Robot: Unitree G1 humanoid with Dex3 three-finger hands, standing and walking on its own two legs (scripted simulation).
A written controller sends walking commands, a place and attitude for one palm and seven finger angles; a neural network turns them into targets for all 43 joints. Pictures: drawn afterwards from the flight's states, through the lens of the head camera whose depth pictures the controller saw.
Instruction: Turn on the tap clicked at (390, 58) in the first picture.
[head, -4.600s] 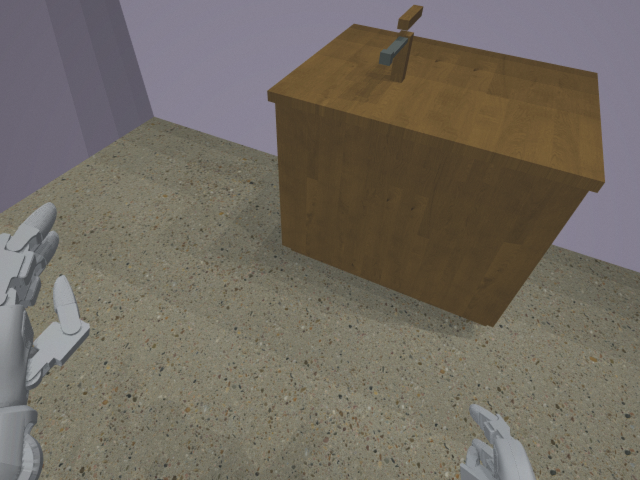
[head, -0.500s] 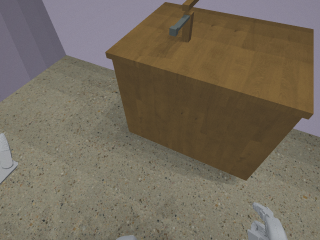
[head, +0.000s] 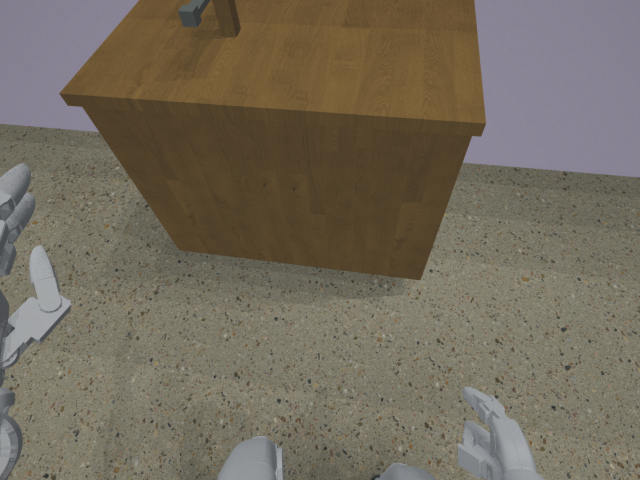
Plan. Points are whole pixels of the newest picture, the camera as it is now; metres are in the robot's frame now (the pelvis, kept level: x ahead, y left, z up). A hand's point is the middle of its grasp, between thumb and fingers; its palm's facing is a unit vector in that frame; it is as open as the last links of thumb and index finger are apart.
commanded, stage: turn to face it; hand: left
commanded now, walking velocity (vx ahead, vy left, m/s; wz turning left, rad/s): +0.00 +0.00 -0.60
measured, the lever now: (190, 16) +0.84 +0.30 +0.11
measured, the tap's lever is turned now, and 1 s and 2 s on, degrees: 0 0 0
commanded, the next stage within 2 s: take the last steps up to it in 0.66 s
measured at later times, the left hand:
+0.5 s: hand (113, 321) +0.22 +0.17 +0.19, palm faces +0.18 -0.91 -0.38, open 7.4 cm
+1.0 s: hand (153, 400) +0.17 +0.13 +0.18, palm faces +0.05 -0.91 -0.42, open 7.4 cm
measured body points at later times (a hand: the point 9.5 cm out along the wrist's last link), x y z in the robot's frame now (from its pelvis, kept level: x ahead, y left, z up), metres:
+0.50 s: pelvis -0.05 +0.00 +0.01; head -0.04 +0.00 +0.46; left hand +0.20 +0.22 +0.21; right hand +0.06 -0.24 -0.07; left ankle +0.01 +0.13 -0.73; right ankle -0.06 -0.12 -0.68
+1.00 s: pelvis -0.12 -0.02 +0.01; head -0.11 -0.01 +0.46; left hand +0.16 +0.18 +0.20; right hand -0.10 -0.33 -0.07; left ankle -0.09 +0.08 -0.73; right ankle -0.09 -0.13 -0.72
